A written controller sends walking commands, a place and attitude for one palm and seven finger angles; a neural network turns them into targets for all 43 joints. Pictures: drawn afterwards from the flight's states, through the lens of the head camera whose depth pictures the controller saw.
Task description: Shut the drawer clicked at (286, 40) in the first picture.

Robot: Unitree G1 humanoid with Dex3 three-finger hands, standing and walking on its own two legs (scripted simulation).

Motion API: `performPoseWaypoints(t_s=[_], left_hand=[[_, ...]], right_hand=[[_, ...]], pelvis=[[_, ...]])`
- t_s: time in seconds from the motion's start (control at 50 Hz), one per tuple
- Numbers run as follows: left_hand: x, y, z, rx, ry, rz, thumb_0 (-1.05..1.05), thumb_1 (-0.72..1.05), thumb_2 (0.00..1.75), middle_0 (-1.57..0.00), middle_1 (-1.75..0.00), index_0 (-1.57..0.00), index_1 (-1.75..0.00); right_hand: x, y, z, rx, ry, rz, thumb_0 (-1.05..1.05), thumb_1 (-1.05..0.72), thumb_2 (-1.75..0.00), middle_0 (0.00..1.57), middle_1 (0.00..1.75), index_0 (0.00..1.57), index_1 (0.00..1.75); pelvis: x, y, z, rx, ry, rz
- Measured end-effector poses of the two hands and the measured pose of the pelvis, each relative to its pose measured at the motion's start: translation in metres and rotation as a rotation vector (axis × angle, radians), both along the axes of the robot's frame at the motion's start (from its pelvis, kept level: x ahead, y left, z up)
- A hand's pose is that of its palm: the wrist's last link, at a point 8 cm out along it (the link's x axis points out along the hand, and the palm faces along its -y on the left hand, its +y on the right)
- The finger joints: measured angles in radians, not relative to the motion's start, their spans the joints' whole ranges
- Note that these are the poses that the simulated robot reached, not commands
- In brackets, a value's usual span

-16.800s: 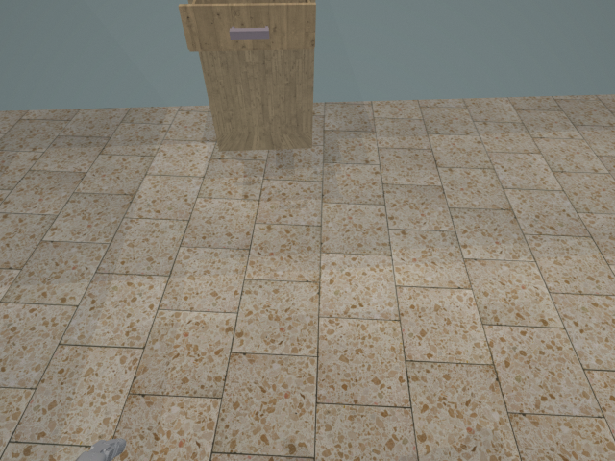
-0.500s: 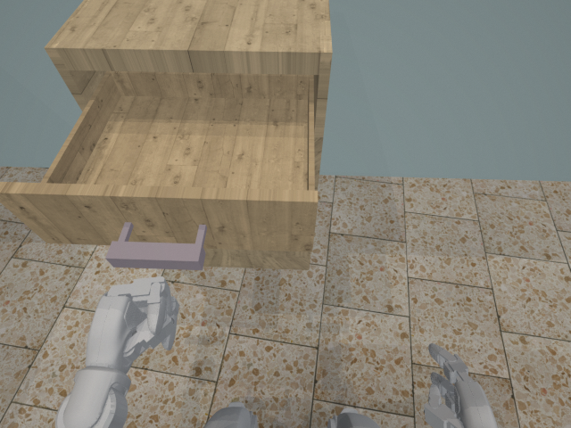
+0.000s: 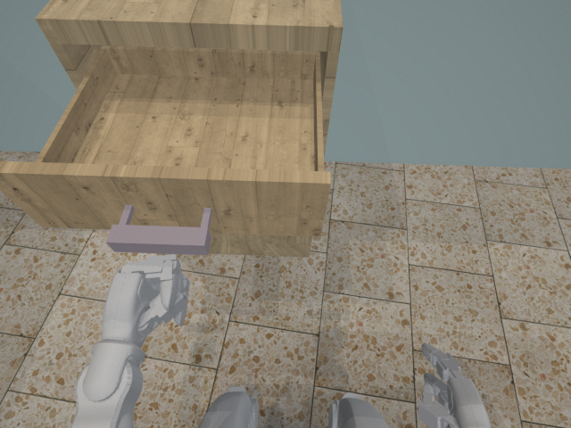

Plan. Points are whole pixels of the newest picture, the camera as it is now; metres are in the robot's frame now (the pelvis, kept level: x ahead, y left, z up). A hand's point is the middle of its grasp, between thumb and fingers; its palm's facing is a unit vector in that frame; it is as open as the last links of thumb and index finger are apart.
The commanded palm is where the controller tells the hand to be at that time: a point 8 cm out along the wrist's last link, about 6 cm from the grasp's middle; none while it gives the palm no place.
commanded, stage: bring the fist close to the handle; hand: left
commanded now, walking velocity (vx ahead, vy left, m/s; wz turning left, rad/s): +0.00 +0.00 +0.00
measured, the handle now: (164, 226) +0.38 +0.19 +0.04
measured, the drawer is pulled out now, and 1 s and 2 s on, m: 0.29 0.23 0.09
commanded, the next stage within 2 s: push the drawer shut in 0.14 s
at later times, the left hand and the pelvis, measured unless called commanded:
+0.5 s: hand (193, 282) +0.29 +0.14 +0.04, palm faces -0.03 -1.00 -0.03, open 3.3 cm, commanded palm +0.28 +0.20 +0.05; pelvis +0.00 +0.00 +0.00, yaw +0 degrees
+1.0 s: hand (199, 241) +0.35 +0.14 +0.04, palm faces -0.02 -1.00 -0.04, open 3.1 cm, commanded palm +0.34 +0.20 +0.05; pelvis -0.01 -0.01 +0.00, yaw +0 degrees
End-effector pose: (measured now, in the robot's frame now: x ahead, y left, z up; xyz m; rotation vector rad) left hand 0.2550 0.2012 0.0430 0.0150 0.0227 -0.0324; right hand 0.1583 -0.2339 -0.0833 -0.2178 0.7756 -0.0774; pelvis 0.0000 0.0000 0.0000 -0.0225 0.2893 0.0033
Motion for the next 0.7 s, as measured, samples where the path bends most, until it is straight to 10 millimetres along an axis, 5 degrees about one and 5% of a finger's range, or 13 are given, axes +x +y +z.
performPoseWaypoints(t_s=[0.32, 0.7], left_hand=[[0.002, -0.009, 0.000, 0.008, 0.002, -0.001, 0.02, 0.90, 0.90, -1.40, -1.60, -1.40, -1.60], [0.038, -0.008, 0.000, 0.023, -0.017, 0.004, -0.03, 0.84, 0.92, -1.40, -1.60, -1.40, -1.60]], right_hand=[[0.005, -0.001, 0.003, -0.008, -0.003, -0.001, 0.01, -0.91, -0.89, 0.20, 0.30, 0.20, 0.30], [-0.009, -0.014, -0.009, -0.015, 0.071, -0.018, 0.01, -0.91, -0.89, 0.20, 0.30, 0.20, 0.30]], pelvis=[[0.002, 0.001, 0.000, 0.000, 0.000, 0.001], [-0.001, -0.008, 0.000, 0.004, 0.004, 0.007]])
